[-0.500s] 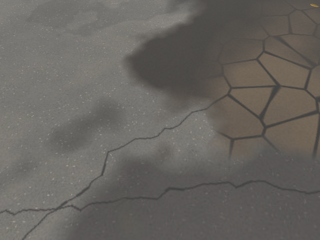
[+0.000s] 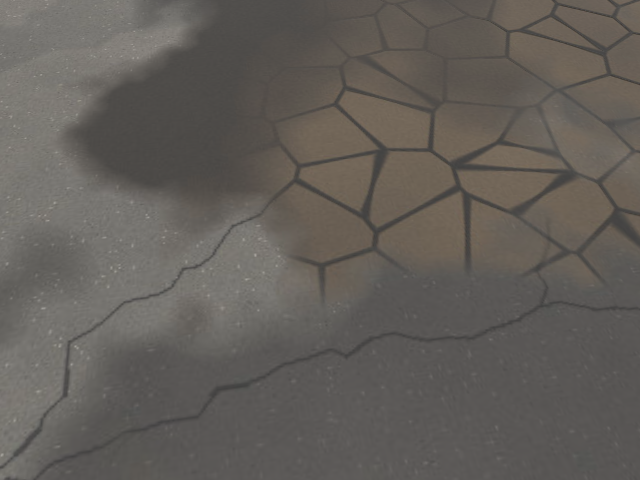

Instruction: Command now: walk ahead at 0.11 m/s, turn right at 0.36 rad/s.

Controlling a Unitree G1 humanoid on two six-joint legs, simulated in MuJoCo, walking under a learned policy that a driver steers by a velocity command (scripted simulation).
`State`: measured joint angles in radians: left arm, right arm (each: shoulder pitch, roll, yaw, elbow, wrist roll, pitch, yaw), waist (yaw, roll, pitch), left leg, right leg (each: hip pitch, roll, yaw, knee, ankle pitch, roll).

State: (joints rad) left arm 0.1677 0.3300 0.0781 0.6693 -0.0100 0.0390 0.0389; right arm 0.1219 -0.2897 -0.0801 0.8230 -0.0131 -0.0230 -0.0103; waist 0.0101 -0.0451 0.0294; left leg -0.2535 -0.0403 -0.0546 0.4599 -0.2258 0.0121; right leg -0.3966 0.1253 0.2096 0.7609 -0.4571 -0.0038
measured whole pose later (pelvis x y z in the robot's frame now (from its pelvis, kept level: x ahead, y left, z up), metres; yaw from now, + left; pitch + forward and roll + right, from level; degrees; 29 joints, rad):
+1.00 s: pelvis +0.37 +0.00 -0.01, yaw +15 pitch +1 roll +1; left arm 0.25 0.29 0.04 0.70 -0.01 -0.11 0.01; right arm 0.20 -0.30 -0.07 0.69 0.01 -0.05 0.04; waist 0.00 -0.01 0.06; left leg -0.35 -0.13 -0.01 0.47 -0.15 0.12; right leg -0.44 -0.06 0.06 1.21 -0.37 0.01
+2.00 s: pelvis +0.85 +0.21 +0.01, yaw +23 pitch +1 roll +1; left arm 0.27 0.33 0.07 0.74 -0.03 -0.03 0.00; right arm 0.26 -0.26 -0.06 0.76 -0.01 -0.09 0.02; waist -0.02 -0.06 0.02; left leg -0.18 -0.01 0.10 0.36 -0.20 0.04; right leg -0.58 -0.08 0.05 1.12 -0.29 0.01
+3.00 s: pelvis +1.18 +0.29 +0.01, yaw -7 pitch +2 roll -1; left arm 0.19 0.30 0.06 0.63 -0.01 -0.04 -0.01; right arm 0.42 -0.26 -0.04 0.84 0.00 -0.07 0.00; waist -0.09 -0.05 -0.02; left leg -0.06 0.01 0.00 0.28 -0.26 0.02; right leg -0.65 -0.05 0.06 0.84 -0.09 0.02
